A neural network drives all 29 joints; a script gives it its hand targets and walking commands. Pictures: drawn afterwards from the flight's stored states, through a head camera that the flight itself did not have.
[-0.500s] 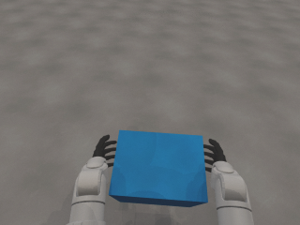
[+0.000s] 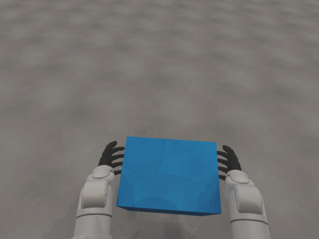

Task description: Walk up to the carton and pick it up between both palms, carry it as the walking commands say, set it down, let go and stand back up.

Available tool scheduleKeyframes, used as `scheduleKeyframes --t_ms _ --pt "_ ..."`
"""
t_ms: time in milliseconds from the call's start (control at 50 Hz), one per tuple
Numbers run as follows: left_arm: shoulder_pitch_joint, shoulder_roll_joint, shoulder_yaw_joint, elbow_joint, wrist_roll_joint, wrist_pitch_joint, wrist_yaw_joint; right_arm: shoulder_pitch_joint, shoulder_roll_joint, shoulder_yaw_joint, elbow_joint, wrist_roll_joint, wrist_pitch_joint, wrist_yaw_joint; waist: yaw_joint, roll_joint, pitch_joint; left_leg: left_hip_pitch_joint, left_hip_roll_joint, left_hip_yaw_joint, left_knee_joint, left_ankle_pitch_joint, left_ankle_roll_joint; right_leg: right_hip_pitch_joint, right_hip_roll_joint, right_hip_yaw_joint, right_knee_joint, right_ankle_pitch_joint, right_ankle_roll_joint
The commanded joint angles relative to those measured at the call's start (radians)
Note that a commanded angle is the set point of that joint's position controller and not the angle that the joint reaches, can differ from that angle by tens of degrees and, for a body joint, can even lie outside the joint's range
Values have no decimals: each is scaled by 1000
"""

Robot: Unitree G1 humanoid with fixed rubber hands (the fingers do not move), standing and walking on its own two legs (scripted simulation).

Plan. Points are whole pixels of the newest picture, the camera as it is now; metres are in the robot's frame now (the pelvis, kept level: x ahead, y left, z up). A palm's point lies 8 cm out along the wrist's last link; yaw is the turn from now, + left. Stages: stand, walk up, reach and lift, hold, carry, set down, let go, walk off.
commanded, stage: carry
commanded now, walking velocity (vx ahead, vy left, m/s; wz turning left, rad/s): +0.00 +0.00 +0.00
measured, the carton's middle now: (167, 179) +0.30 +0.00 -0.05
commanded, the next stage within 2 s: none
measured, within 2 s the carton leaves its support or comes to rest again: neither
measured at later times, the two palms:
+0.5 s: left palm (103, 171) +0.27 +0.16 +0.04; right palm (232, 175) +0.27 -0.15 +0.04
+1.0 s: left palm (106, 170) +0.26 +0.15 +0.07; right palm (240, 176) +0.25 -0.16 +0.07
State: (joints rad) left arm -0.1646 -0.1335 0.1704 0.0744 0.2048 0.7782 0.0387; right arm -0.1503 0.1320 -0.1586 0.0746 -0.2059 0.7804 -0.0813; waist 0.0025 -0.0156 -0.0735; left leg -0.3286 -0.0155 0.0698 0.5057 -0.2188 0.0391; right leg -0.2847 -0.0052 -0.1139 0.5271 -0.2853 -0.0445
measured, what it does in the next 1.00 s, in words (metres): stands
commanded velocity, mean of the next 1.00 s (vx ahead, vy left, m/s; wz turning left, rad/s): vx -0.09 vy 0.00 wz -0.22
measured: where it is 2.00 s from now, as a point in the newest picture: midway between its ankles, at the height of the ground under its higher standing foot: outside the picture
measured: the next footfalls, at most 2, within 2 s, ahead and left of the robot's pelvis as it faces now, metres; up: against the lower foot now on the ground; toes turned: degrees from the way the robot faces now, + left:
right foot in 1.54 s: -0.22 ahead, -0.06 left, +0.00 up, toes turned -28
left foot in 1.82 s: -0.14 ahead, +0.18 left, +0.00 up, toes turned -15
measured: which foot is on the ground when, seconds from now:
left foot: down 0.00-1.00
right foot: down 0.00-1.00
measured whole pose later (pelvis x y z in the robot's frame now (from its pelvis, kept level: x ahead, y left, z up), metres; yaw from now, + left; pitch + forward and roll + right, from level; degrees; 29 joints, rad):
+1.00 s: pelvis -0.02 +0.00 -0.01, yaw -4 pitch +2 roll +1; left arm -0.18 -0.13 0.15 -0.29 0.10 1.07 0.19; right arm -0.22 0.14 -0.09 -0.24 -0.08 1.08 -0.25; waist 0.01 -0.03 -0.02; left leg -0.41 0.02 0.13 0.64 -0.26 0.04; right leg -0.40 0.01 -0.06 0.68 -0.31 -0.05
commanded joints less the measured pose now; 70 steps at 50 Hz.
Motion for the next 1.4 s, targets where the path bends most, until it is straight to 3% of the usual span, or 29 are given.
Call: scheduleKeyframes --t_ms 0,20,100,120,220,280,380,400,440,460,540,640,680,780,800,820,860,920,980,1080,1120,1200,1220,1240,1260,1280,1320,1340,1380 --pt "-451 -827 -597 -32 -260 -56 -257 -487 806 576 -87 255 -62 295 6 7 -340 105 147 -119 -35 194 21 143 -171 141 -65 319 3" --pt "-493 -848 -605 -69 -277 -68 -259 -497 835 598 -108 267 -68 294 4 -42 -343 123 157 -121 -39 209 18 147 -168 126 -55 328 1" --pt "-558 -862 -663 -208 -340 -61 -255 -553 824 634 -248 323 -65 292 2 16 -334 119 165 -125 -43 231 16 128 -154 114 -45 256 -4" --pt "-497 -840 -633 -106 -306 -56 -257 -505 810 600 -149 288 -61 293 1 -1 -328 118 156 -113 -33 211 14 117 -154 116 -62 280 1" --pt "-519 -816 -657 -223 -339 -29 -242 -489 782 604 -228 306 -27 278 1 28 -341 121 162 -123 -50 234 20 127 -153 113 -40 258 -10" --pt "-446 -804 -604 -68 -270 -32 -252 -486 772 573 -138 259 -39 290 0 5 -326 121 161 -130 -45 186 20 103 -151 132 -68 244 -6" --pt "-504 -825 -631 -159 -319 -27 -243 -517 785 584 -201 296 -32 282 1 25 -328 126 168 -140 -67 242 22 108 -139 109 -38 193 -14" --pt "-491 -822 -589 -49 -264 -44 -251 -474 792 538 -63 239 -47 292 0 40 -326 102 157 -132 -68 197 19 116 -144 108 -55 167 -5" --pt "-532 -846 -654 -185 -330 -36 -245 -517 813 605 -218 306 -39 287 0 16 -314 122 164 -146 -81 141 33 86 -137 118 -64 105 -11" --pt "-555 -820 -616 -149 -307 -35 -245 -485 800 564 -125 267 -32 286 -2 2 -310 123 158 -133 -65 141 24 81 -147 123 -75 155 -10" --pt "-528 -793 -630 -197 -334 -8 -238 -528 763 576 -222 300 -8 275 0 -2 -312 119 157 -132 -65 168 24 86 -150 125 -52 197 -21" --pt "-457 -823 -589 -39 -255 -38 -250 -484 794 548 -87 244 -49 292 -3 39 -380 172 157 -114 -35 244 12 111 -153 105 -54 252 -9" --pt "-462 -853 -579 -13 -258 -57 -259 -525 811 567 -104 248 -66 295 -3 -17 -307 105 154 -118 -41 171 16 103 -156 125 -78 259 0" --pt "-530 -840 -639 -174 -314 -57 -253 -524 828 605 -185 301 -54 290 -3 22 -351 122 155 -113 -41 127 15 124 -158 126 -69 211 -12" --pt "-556 -859 -770 -493 -475 0 -227 -630 808 738 -536 466 -7 265 -5 50 -327 115 161 -114 -37 200 -1 102 -162 142 -51 274 -1" --pt "-576 -895 -891 -652 -556 92 -218 -582 873 842 -627 535 85 257 -15 24 -321 133 182 -111 -11 266 -19 85 -177 148 -34 380 6" --pt "-478 -828 -854 -519 -525 218 -212 -425 809 763 -433 466 216 252 -9 14 -432 160 196 -106 96 381 -8 98 -181 156 82 576 -15" --pt "-450 -826 -831 -462 -532 311 -231 -479 821 767 -411 490 298 260 -2 0 -416 188 245 -105 158 553 15 25 -175 182 172 662 -23" --pt "-532 -913 -830 -432 -558 361 -251 -464 894 724 -376 473 344 270 1 38 -312 112 228 -58 181 340 2 -54 -180 244 134 551 -53" --pt "-617 -981 -790 -407 -578 402 -260 -591 966 708 -410 497 383 277 16 -174 -282 14 87 -38 256 -65 -28 -72 -246 489 3 514 -128" --pt "-641 -982 -789 -439 -572 405 -253 -645 981 721 -446 523 386 279 24 -161 -283 -42 36 -73 329 -255 -47 -39 -276 588 -63 573 -150" --pt "-688 -1000 -784 -487 -579 410 -237 -642 998 709 -478 537 401 269 6 -88 -412 61 15 -51 120 -144 -47 45 -186 490 -5 649 -103" --pt "-689 -1001 -793 -507 -576 408 -228 -605 1004 700 -475 540 396 276 -6 -25 -467 202 43 -68 23 -82 -25 -54 -155 436 -3 438 -70" --pt "-651 -1006 -769 -476 -551 413 -222 -594 1012 693 -444 542 404 278 -12 148 -465 282 168 -202 -124 -94 40 -150 -63 343 112 53 -18" --pt "-639 -1028 -772 -485 -546 414 -222 -607 1011 699 -462 538 399 283 -14 385 -434 228 425 -427 -249 19 163 -226 72 142 458 -285 15" --pt "-715 -1028 -801 -523 -554 402 -220 -655 1033 720 -497 557 397 292 -5 255 -360 120 526 -406 -257 79 206 -237 10 106 646 -328 12" --pt "-658 -1044 -777 -485 -560 394 -220 -705 1023 739 -522 554 403 292 4 2 -357 106 420 -256 -162 132 157 -209 -44 129 662 -199 26" --pt "-661 -1022 -771 -505 -560 396 -216 -669 1018 739 -493 545 409 291 2 7 -382 186 375 -202 -111 250 126 -224 -34 105 555 -187 23" --pt "-661 -1042 -779 -462 -570 410 -218 -657 985 696 -478 517 422 286 -1 178 -377 188 314 -103 -99 318 87 -143 12 36 404 -250 38"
